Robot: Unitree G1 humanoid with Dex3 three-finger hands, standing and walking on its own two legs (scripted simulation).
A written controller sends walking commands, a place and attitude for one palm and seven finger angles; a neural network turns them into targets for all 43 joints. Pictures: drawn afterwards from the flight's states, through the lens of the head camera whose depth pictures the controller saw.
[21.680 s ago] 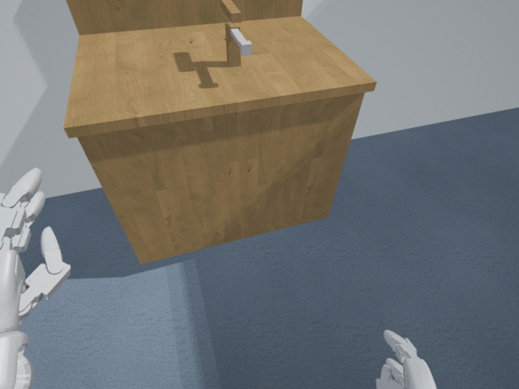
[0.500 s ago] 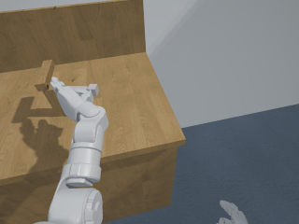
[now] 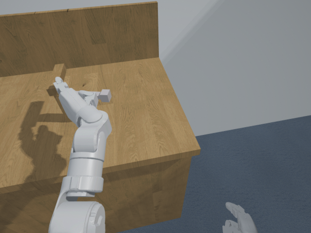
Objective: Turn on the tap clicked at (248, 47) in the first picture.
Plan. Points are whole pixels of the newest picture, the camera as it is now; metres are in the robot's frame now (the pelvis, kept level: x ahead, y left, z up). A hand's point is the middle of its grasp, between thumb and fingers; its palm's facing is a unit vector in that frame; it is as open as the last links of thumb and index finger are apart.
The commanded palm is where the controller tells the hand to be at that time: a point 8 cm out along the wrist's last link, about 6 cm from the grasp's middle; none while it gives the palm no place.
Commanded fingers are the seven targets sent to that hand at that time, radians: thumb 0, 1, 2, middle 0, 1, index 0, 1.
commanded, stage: lift the hand up off the lever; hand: left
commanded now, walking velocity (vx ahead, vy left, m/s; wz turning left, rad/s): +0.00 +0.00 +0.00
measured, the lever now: (105, 95) +0.46 +0.21 +0.12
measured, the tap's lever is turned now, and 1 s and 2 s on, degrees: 73 73 73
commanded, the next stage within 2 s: draw the hand back beside the body in 0.24 s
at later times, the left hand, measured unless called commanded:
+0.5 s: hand (107, 98) +0.38 +0.16 +0.19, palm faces +0.44 -0.90 -0.07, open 7.8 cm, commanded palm +0.31 +0.22 +0.19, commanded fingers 0.00 0.90 0.90 -0.16 -0.18 -0.16 -0.18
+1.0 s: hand (78, 133) +0.27 +0.20 +0.17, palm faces +0.26 -0.93 -0.24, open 7.7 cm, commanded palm +0.23 +0.25 +0.18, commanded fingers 0.00 0.90 0.90 -0.18 -0.25 -0.18 -0.25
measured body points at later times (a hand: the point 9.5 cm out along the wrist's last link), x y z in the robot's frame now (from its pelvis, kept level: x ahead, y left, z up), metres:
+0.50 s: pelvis +0.00 +0.00 +0.00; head -0.02 -0.03 +0.45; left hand +0.35 +0.21 +0.19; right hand +0.18 -0.23 -0.11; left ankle -0.02 +0.13 -0.74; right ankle +0.00 -0.08 -0.74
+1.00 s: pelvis -0.02 +0.01 +0.01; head -0.03 -0.02 +0.45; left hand +0.25 +0.25 +0.18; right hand +0.16 -0.21 -0.09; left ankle -0.02 +0.13 -0.74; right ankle +0.00 -0.08 -0.74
